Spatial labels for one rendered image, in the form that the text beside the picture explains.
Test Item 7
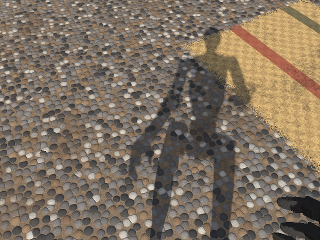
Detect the right robot hand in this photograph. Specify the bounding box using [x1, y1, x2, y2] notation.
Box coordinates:
[272, 196, 320, 240]

